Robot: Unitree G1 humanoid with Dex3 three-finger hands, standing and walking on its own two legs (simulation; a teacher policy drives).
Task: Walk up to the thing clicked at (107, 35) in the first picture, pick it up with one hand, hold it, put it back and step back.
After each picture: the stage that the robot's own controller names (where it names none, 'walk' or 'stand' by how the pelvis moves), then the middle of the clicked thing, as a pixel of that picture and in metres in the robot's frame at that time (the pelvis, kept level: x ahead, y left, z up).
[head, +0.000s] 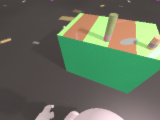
stand; (109, 28) +0.80 -0.09 +0.11
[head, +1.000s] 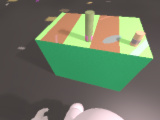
walk; (89, 28) +0.70 +0.12 +0.14
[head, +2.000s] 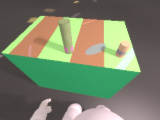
stand; (67, 38) +0.51 +0.23 +0.15
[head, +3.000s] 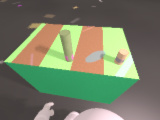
stand; (67, 47) +0.48 +0.22 +0.11
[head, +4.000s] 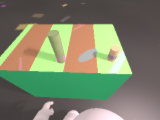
stand; (58, 48) +0.44 +0.27 +0.12
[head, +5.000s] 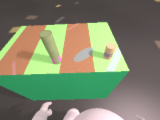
stand; (52, 49) +0.42 +0.30 +0.13
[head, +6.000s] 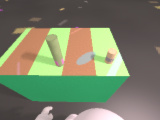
stand; (56, 52) +0.42 +0.29 +0.11
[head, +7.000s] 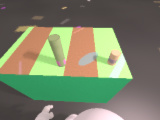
stand; (58, 52) +0.42 +0.27 +0.11
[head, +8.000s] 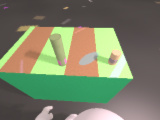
stand; (59, 52) +0.42 +0.27 +0.11
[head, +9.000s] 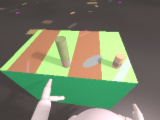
rise first; (64, 53) +0.42 +0.26 +0.11
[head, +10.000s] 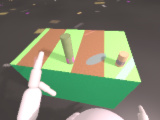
go down; (68, 50) +0.45 +0.25 +0.12
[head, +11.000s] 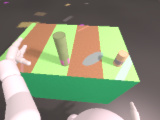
go down; (62, 51) +0.42 +0.23 +0.12
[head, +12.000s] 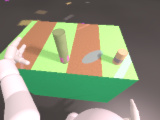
approach; (62, 48) +0.44 +0.23 +0.13
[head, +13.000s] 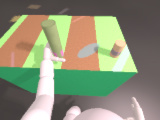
close; (54, 42) +0.45 +0.25 +0.16
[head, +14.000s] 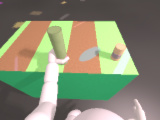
lift; (59, 48) +0.41 +0.22 +0.17
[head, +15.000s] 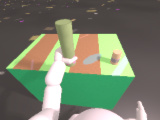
lift; (67, 46) +0.34 +0.17 +0.28
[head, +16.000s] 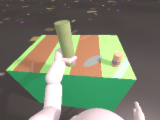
hold; (66, 46) +0.35 +0.18 +0.27
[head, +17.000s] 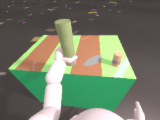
hold; (67, 45) +0.34 +0.17 +0.28
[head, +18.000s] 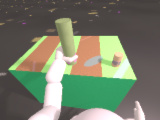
hold; (68, 45) +0.34 +0.17 +0.29
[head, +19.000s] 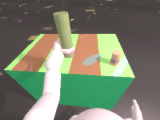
crouch; (65, 37) +0.40 +0.19 +0.29
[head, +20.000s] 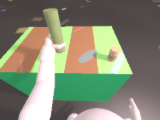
lower; (56, 33) +0.47 +0.24 +0.24
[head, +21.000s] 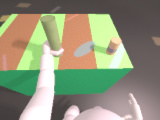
lower; (54, 39) +0.47 +0.24 +0.16
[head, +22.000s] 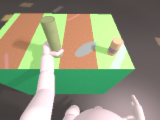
lower; (53, 40) +0.46 +0.24 +0.16
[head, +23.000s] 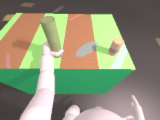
lower; (53, 40) +0.46 +0.25 +0.16
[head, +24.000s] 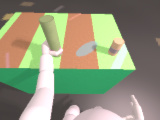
loosen; (53, 39) +0.46 +0.25 +0.16
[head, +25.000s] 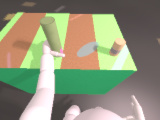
withdraw; (54, 40) +0.46 +0.25 +0.16
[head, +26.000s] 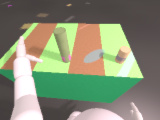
sink last; (63, 47) +0.44 +0.23 +0.14
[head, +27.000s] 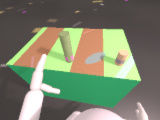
stand; (67, 48) +0.46 +0.26 +0.13
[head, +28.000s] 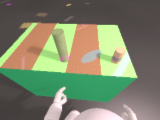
stand; (61, 47) +0.45 +0.25 +0.12
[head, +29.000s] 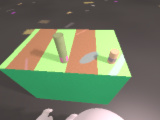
stand; (61, 49) +0.47 +0.28 +0.11
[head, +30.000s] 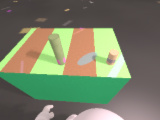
stand; (58, 51) +0.44 +0.28 +0.11
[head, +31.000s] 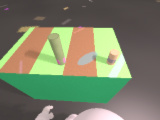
stand; (58, 51) +0.43 +0.28 +0.11
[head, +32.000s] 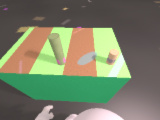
stand; (58, 51) +0.43 +0.28 +0.11
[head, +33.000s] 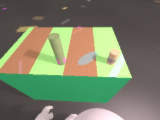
stand; (58, 51) +0.43 +0.28 +0.11
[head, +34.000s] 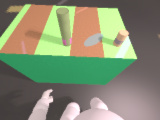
walk; (65, 30) +0.55 +0.23 +0.13
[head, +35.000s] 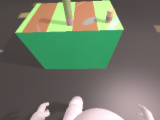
walk; (68, 11) +0.85 +0.33 +0.14
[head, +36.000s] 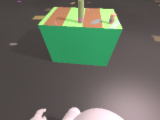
walk; (80, 12) +1.12 +0.26 +0.13
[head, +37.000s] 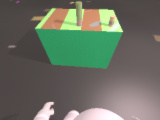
stand; (79, 14) +1.05 +0.25 +0.11
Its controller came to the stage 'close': yes
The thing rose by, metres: 0.22
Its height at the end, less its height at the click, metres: +0.00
